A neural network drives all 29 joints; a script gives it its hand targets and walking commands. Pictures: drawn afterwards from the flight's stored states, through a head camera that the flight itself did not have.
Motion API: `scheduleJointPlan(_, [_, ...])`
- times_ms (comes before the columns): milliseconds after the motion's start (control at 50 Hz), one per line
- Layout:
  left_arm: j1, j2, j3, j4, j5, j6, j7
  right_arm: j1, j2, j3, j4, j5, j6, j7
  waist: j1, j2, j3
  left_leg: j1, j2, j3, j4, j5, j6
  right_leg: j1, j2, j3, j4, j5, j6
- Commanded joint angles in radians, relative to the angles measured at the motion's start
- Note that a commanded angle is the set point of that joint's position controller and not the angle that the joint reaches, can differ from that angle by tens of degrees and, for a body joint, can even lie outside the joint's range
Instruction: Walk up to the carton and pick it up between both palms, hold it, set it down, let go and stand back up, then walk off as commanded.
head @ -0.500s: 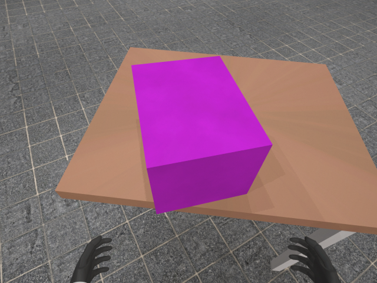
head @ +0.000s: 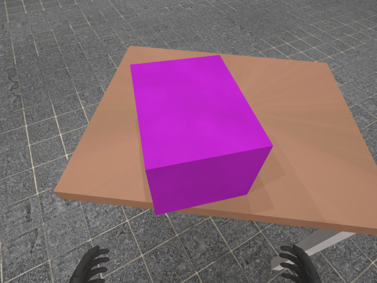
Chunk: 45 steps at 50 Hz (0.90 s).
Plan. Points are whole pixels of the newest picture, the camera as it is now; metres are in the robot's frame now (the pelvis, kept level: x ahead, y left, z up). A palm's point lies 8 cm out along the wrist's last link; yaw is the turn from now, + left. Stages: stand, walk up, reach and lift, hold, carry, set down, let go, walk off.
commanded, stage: set down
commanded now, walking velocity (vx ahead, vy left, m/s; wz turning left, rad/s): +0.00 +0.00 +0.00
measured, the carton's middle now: (189, 130) +0.44 +0.01 +0.06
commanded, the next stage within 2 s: let go in 0.36 s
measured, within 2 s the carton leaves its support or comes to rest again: neither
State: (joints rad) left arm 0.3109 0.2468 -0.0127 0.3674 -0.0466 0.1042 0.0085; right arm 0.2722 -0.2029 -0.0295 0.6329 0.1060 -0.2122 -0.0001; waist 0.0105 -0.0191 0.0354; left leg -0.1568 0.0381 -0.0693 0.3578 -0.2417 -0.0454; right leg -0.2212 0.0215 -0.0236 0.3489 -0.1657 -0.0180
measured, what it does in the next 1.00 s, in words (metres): stands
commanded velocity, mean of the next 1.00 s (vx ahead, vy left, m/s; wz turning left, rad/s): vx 0.00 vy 0.00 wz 0.00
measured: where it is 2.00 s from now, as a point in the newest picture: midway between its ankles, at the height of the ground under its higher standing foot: outside the picture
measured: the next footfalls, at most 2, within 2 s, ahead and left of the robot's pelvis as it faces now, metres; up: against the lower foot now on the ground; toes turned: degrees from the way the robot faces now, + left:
none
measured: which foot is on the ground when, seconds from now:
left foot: down 0.00-1.00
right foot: down 0.00-1.00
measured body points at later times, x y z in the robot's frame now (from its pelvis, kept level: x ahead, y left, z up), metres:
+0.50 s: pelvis +0.00 +0.00 +0.00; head +0.04 +0.01 +0.45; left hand +0.15 +0.23 -0.09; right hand +0.15 -0.24 -0.10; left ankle -0.03 +0.15 -0.75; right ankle +0.01 -0.11 -0.75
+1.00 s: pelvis +0.00 -0.01 +0.00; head +0.01 +0.00 +0.45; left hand +0.15 +0.24 -0.09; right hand +0.15 -0.25 -0.10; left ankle -0.03 +0.15 -0.75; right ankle +0.01 -0.11 -0.75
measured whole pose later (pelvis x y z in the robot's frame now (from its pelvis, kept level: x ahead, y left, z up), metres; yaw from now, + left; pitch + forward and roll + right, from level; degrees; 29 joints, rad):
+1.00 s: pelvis +0.00 -0.01 +0.00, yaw +0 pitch +0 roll +0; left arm 0.25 0.27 -0.01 0.52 -0.05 0.05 0.01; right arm 0.19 -0.22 -0.03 0.78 0.06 -0.14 0.00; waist 0.02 -0.02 0.02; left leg -0.13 0.04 -0.07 0.39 -0.26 -0.05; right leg -0.22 0.02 -0.02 0.42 -0.21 -0.03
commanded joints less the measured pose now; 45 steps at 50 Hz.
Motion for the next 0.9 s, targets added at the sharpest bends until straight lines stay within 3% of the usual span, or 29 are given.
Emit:
scheduleJointPlan(0, [-0.108,0.121,0.062,-0.061,0.005,-0.046,-0.003,-0.069,-0.067,-0.014,-0.055,-0.130,-0.072,-0.012,0.001,-0.025,-0.119,0.048,-0.054,0.146,-0.019,0.165,0.015,0.190,-0.021,0.001,-0.004,0.171,0.017])
scheduleJointPlan(360, [-0.148,0.102,0.060,-0.018,0.016,-0.051,-0.002,-0.133,-0.077,-0.030,0.040,-0.133,-0.100,0.001,0.003,-0.028,-0.134,0.035,-0.055,0.144,0.000,0.160,0.021,0.202,-0.023,-0.009,0.015,0.194,0.017])
scheduleJointPlan(860, [-0.150,0.108,0.068,0.000,0.031,-0.036,-0.004,-0.140,-0.096,-0.018,0.062,-0.127,-0.067,0.004,0.014,-0.008,-0.122,0.033,-0.049,0.132,0.004,0.131,0.035,0.230,-0.024,0.000,0.022,0.173,0.001])
scheduleJointPlan(880, [-0.096,0.259,0.128,0.118,0.093,-0.094,0.011,-0.074,-0.303,-0.073,0.091,-0.183,0.037,-0.009,0.051,-0.071,-0.246,-0.002,0.032,0.035,0.110,0.253,0.049,0.175,-0.107,0.090,0.096,0.255,-0.013])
